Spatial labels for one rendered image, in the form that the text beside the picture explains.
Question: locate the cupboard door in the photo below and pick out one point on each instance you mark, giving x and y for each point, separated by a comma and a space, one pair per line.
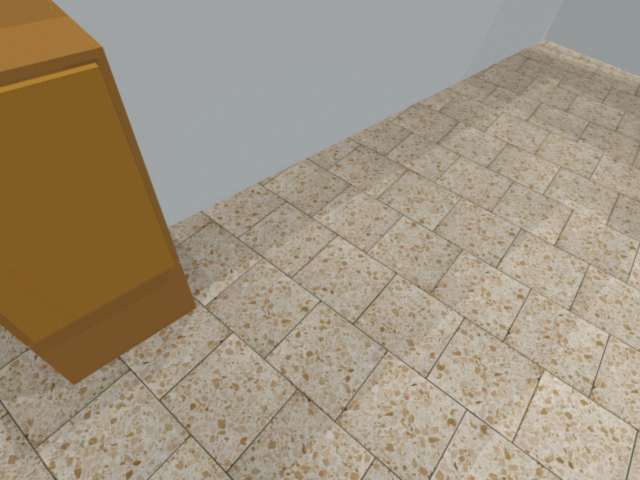
77, 227

